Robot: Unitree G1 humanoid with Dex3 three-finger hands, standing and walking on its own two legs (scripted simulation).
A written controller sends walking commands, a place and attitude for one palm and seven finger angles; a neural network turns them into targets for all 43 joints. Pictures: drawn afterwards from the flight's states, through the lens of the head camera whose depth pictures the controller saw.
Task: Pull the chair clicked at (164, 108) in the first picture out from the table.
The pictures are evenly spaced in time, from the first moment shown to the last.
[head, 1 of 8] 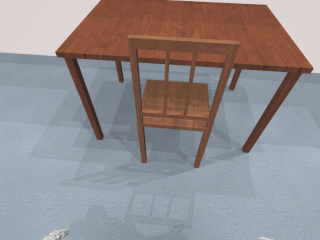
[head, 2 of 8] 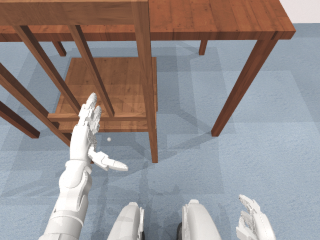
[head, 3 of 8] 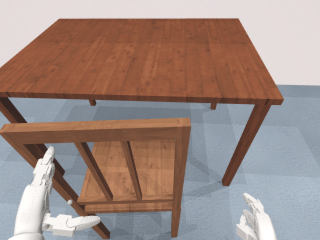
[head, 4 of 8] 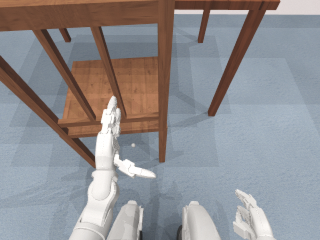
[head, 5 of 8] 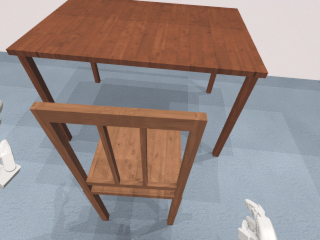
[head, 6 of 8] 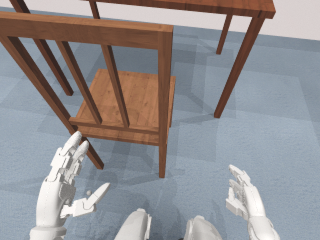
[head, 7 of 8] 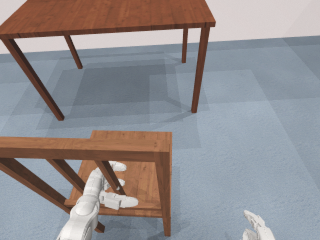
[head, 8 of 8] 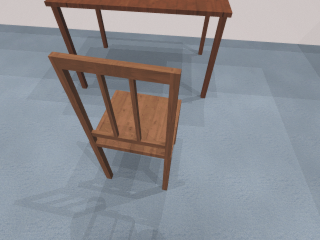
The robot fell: no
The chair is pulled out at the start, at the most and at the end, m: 0.00 0.70 0.70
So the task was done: yes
